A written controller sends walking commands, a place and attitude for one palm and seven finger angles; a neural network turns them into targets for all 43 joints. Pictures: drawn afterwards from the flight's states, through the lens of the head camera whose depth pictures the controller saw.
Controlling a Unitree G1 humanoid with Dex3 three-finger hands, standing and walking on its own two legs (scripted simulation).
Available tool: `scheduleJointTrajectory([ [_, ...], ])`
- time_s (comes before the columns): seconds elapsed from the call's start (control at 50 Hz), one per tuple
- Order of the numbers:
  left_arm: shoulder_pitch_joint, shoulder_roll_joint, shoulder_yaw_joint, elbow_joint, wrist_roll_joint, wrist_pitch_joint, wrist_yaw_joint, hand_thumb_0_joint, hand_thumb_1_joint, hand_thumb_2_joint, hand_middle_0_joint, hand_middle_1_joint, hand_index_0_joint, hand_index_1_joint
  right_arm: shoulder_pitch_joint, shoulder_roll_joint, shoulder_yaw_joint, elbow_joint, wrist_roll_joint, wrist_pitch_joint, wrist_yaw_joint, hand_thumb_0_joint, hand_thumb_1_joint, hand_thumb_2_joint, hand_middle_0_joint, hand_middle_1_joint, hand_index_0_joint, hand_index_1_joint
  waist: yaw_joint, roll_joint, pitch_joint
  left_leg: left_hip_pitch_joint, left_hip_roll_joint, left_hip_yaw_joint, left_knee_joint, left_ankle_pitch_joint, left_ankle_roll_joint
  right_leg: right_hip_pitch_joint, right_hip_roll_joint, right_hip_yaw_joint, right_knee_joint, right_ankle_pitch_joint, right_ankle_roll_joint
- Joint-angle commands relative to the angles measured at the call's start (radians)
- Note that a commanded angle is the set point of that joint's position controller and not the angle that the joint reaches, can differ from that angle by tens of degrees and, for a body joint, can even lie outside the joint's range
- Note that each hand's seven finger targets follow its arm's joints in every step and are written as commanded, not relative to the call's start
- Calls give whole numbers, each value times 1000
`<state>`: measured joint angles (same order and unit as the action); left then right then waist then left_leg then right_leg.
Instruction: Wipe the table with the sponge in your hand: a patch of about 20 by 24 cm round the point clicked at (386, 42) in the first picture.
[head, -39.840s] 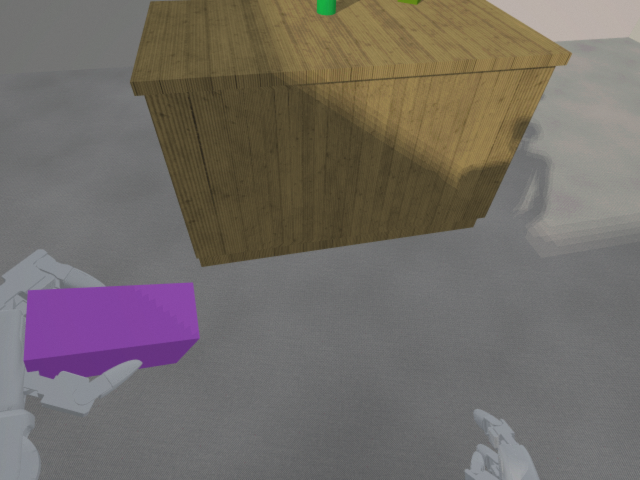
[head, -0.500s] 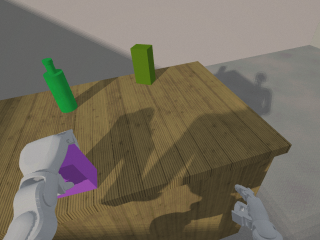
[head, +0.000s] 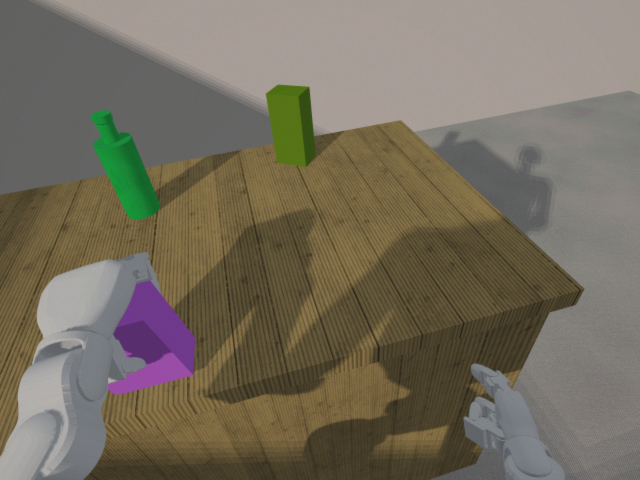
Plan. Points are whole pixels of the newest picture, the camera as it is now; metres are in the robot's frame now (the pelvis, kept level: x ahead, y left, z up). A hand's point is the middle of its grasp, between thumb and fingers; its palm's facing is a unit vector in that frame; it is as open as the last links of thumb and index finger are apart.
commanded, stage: lift the sponge slowly off the table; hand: left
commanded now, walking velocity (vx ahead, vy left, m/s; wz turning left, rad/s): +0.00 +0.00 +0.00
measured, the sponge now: (141, 350) +0.22 +0.28 +0.08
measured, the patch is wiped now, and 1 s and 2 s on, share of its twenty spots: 0.95 0.95 0.95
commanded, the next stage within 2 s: bring the sponge back beside the body in 1.46 s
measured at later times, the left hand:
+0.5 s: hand (120, 288) +0.23 +0.27 +0.18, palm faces +0.22 -0.12 -0.97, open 9.9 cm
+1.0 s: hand (112, 263) +0.23 +0.27 +0.21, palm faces +0.30 -0.12 -0.95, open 9.9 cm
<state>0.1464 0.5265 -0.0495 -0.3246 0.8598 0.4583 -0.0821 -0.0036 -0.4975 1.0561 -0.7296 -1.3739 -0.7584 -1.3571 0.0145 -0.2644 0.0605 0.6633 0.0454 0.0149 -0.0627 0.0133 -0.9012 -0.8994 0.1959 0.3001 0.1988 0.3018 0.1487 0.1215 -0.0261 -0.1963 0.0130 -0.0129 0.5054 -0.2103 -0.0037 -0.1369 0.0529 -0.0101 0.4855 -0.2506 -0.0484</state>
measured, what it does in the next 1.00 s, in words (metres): stands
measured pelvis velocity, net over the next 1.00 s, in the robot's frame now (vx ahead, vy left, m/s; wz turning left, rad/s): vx -0.01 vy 0.00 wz -0.01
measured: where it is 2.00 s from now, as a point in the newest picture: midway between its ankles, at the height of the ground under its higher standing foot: outside the picture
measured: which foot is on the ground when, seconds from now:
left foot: down 0.00-1.00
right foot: down 0.00-1.00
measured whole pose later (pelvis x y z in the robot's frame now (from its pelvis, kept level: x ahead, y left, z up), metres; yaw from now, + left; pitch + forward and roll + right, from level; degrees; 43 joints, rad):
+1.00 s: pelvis -0.01 +0.00 +0.00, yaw +0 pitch -6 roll +0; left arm -0.07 0.58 -0.03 -0.33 0.78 0.52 -0.12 -0.01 -0.51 1.06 -0.74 -1.36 -0.77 -1.34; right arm 0.00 -0.26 0.08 0.65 0.07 0.01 -0.09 0.01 -0.90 -0.90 0.20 0.30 0.20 0.30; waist 0.16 0.14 -0.04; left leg -0.20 0.01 -0.01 0.48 -0.17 -0.01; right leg -0.15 0.05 0.00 0.48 -0.23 -0.05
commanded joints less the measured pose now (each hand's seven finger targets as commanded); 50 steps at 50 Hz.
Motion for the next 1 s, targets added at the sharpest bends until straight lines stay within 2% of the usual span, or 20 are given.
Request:
scheduleJointTrajectory([
  [0.0, -280, 201, 134, -163, 21, -12, 38, 0, 100, 1300, -1200, -1600, -1200, -1600, -276, -78, -27, -189, 0, -71, -16, 0, -900, -900, 200, 300, 200, 300, 1, -42, -113, 80, -44, -51, -65, 91, 36, -70, -11, 114, -137, 26, -33],
  [0.04, -340, 258, 169, -179, 33, -13, 39, 0, 100, 1300, -1200, -1600, -1200, -1600, -289, -85, -28, -187, 5, -75, -21, 0, -900, -900, 200, 300, 200, 300, -1, -13, -121, 88, -47, -58, -75, 69, 34, -69, -5, 146, -143, -1, -39],
  [0.1, -353, 205, 123, -175, 27, -25, 39, 0, 100, 1300, -1200, -1600, -1200, -1600, -286, -75, -28, -186, -1, -86, -23, 0, -900, -900, 200, 300, 200, 300, 5, -35, -145, 103, -48, -54, -75, 94, 36, -54, -11, 117, -142, 24, -36],
  [0.24, -424, 276, 182, -157, 23, -15, 39, 0, 100, 1300, -1200, -1600, -1200, -1600, -291, -81, -26, -181, 6, -88, -28, 0, -900, -900, 200, 300, 200, 300, 9, -22, -153, 94, -46, -60, -96, 65, 29, -42, -9, 149, -147, -5, -43],
  [0.3, -419, 250, 168, -116, 11, -7, 37, 0, 100, 1300, -1200, -1600, -1200, -1600, -289, -81, -25, -176, 5, -81, -28, 0, -900, -900, 200, 300, 200, 300, 12, -55, -148, 84, -47, -53, -89, 84, 28, -40, -15, 129, -148, 19, -38],
  [0.34, -436, 284, 195, -147, 8, 0, 34, 0, 100, 1300, -1200, -1600, -1200, -1600, -297, -84, -25, -182, 11, -81, -25, 0, -900, -900, 200, 300, 200, 300, 10, -10, -164, 88, -46, -56, -94, 82, 25, -34, -11, 148, -141, 19, -43],
  [0.4, -420, 216, 139, -153, -12, 6, 20, 0, 100, 1300, -1200, -1600, -1200, -1600, -307, -77, -20, -191, 12, -77, -23, 0, -900, -900, 200, 300, 200, 300, 10, -34, -154, 83, -45, -52, -90, 91, 27, -41, -17, 117, -140, 36, -35],
  [0.44, -425, 258, 174, -176, -11, 11, 17, 0, 100, 1300, -1200, -1600, -1200, -1600, -304, -81, -24, -196, 14, -81, -24, 0, -900, -900, 200, 300, 200, 300, 10, -15, -163, 87, -42, -59, -92, 89, 26, -37, -14, 143, -134, 41, -41],
  [0.48, -399, 259, 179, -167, -14, 14, 12, 0, 100, 1300, -1200, -1600, -1200, -1600, -300, -79, -21, -195, 12, -77, -24, 0, -900, -900, 200, 300, 200, 300, 14, -75, -159, 82, -45, -54, -81, 105, 30, -45, -17, 127, -135, 45, -33],
  [0.5, -420, 226, 144, -175, -18, 17, 5, 0, 100, 1300, -1200, -1600, -1200, -1600, -307, -77, -17, -200, 13, -72, -25, 0, -900, -900, 200, 300, 200, 300, 8, -63, -144, 82, -44, -52, -86, 101, 30, -52, -17, 116, -138, 48, -31],
  [0.54, -470, 264, 168, -210, -11, 17, 8, 0, 100, 1300, -1200, -1600, -1200, -1600, -312, -79, -20, -204, 15, -76, -28, 0, -900, -900, 200, 300, 200, 300, 5, -9, -151, 89, -41, -57, -93, 80, 27, -55, -14, 142, -137, 29, -40],
  [0.6, -490, 241, 145, -195, -12, 17, 10, 0, 100, 1300, -1200, -1600, -1200, -1600, -305, -76, -18, -199, 13, -75, -32, 0, -900, -900, 200, 300, 200, 300, 7, -31, -156, 92, -43, -56, -94, 86, 27, -53, -16, 122, -138, 29, -36],
  [0.64, -511, 292, 185, -224, -8, 18, 14, 0, 100, 1300, -1200, -1600, -1200, -1600, -308, -78, -21, -204, 17, -79, -32, 0, -900, -900, 200, 300, 200, 300, 9, -9, -166, 98, -42, -64, -99, 72, 27, -52, -10, 147, -138, 11, -42],
  [0.68, -531, 280, 175, -185, -9, 19, 18, 0, 100, 1300, -1200, -1600, -1200, -1600, -302, -72, -18, -197, 16, -82, -36, 0, -900, -900, 200, 300, 200, 300, 10, -56, -166, 91, -45, -62, -95, 82, 26, -51, -16, 136, -137, 13, -39],
  [0.74, -534, 295, 188, -226, -11, 25, 15, 0, 100, 1300, -1200, -1600, -1200, -1600, -310, -76, -20, -206, 20, -78, -33, 0, -900, -900, 200, 300, 200, 300, 13, 9, -186, 98, -43, -63, -100, 76, 22, -41, -13, 154, -133, 15, -45],
  [0.8, -486, 268, 180, -181, -35, 35, 9, 0, 100, 1300, -1200, -1600, -1200, -1600, -308, -75, -18, -203, 18, -71, -32, 0, -900, -900, 200, 300, 200, 300, 18, -60, -160, 81, -43, -58, -89, 83, 24, -51, -20, 138, -141, 20, -37],
  [0.86, -519, 247, 164, -205, -45, 41, 2, 0, 100, 1300, -1200, -1600, -1200, -1600, -318, -66, -12, -223, 24, -72, -33, 0, -900, -900, 200, 300, 200, 300, 18, -49, -168, 74, -41, -59, -91, 66, 22, -51, -23, 138, -135, 10, -38],
  [0.94, -540, 326, 219, -161, -46, 55, -3, 0, 100, 1300, -1200, -1600, -1200, -1600, -304, -83, -16, -205, 26, -59, -39, 0, -900, -900, 200, 300, 200, 300, 3, -62, -134, 64, -40, -55, -88, 30, 20, -89, -20, 167, -154, -40, -33],
  [0.96, -571, 276, 174, -172, -53, 54, -7, 0, 100, 1300, -1200, -1600, -1200, -1600, -318, -70, -8, -226, 28, -63, -40, 0, -900, -900, 200, 300, 200, 300, 10, -51, -152, 56, -45, -52, -83, 30, 20, -77, -30, 149, -146, -39, -32],
  [0.98, -586, 301, 189, -147, -46, 54, -4, 0, 100, 1300, -1200, -1600, -1200, -1600, -306, -74, -11, -209, 28, -64, -43, 0, -900, -900, 200, 300, 200, 300, 3, -62, -138, 59, -44, -54, -86, 22, 21, -95, -24, 148, -148, -51, -29],
])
